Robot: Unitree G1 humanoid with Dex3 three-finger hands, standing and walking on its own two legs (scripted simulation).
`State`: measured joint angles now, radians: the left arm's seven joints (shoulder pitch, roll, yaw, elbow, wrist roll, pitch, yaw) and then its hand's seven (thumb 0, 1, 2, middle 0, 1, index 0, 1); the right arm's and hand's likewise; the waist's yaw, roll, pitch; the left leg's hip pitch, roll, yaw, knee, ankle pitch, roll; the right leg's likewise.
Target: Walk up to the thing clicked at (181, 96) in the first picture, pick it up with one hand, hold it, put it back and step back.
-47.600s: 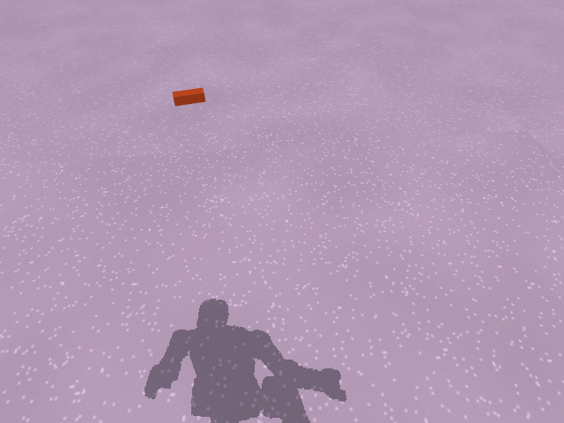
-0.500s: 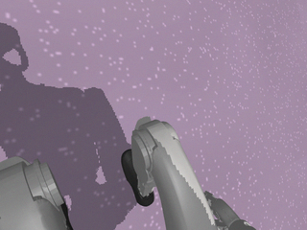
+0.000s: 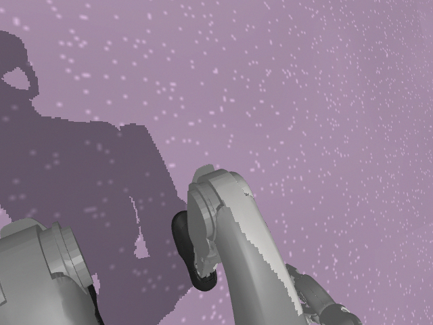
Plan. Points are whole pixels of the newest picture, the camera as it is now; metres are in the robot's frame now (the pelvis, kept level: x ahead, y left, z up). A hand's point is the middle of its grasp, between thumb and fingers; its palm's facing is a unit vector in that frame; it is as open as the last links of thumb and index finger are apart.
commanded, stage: withdraw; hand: left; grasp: from above
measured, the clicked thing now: out of the picture +0.47 +0.36 -0.28
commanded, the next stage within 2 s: home in 1.00 s
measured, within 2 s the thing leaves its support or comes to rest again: neither
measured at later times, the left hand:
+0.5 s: hand out of the picture +0.48 +0.40 -0.10, palm faces -0.36 -0.08 -0.93, open 14.1 cm
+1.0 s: hand out of the picture +0.46 +0.37 -0.14, palm faces -0.41 -0.11 -0.91, open 14.0 cm
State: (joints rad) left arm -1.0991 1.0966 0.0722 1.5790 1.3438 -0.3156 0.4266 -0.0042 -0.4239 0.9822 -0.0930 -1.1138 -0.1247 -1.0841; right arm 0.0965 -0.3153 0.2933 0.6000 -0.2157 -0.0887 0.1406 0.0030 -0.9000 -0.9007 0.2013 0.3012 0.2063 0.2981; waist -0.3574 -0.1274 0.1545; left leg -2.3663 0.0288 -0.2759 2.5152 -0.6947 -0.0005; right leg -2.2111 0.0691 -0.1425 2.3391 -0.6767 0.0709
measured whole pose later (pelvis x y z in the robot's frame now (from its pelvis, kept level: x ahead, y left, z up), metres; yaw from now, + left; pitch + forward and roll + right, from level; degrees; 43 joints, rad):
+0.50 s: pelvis +0.00 +0.00 +0.03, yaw +3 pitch +35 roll -13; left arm -1.07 0.94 0.06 1.28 1.19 -0.07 0.21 0.00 -0.51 0.98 -0.08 -1.02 -0.09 -1.01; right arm 0.16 -0.28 0.15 0.62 -0.13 -0.02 0.18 0.00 -0.91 -0.90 0.20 0.30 0.21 0.30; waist -0.28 -0.01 -0.01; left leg -2.35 0.03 -0.20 2.40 -0.68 0.00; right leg -2.21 0.04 -0.09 2.28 -0.69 0.07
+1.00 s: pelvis -0.01 -0.01 +0.02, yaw +5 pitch +33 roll -12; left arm -1.13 0.95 0.08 1.44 1.31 -0.26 0.28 0.00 -0.50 0.98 -0.10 -1.00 -0.10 -1.00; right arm 0.17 -0.31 0.18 0.61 -0.15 0.04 0.10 0.00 -0.90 -0.90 0.20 0.30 0.20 0.30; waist -0.31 -0.04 0.04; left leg -2.37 0.01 -0.19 2.40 -0.62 0.00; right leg -2.23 0.03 -0.08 2.29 -0.64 0.06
